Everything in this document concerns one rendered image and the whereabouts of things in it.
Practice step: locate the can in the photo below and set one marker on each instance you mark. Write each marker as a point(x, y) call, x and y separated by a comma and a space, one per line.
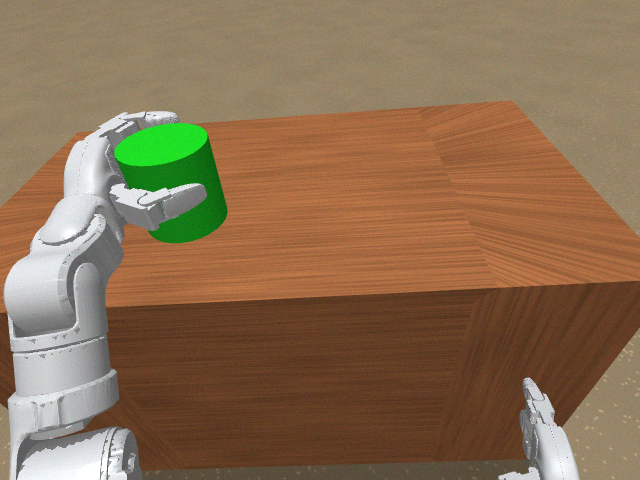
point(172, 155)

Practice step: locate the left robot hand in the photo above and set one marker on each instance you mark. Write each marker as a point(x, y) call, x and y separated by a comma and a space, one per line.
point(92, 168)

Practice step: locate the right robot hand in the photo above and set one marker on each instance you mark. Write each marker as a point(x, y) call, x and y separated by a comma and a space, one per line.
point(544, 443)

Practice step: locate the left robot arm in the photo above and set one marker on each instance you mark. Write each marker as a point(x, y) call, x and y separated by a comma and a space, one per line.
point(55, 300)

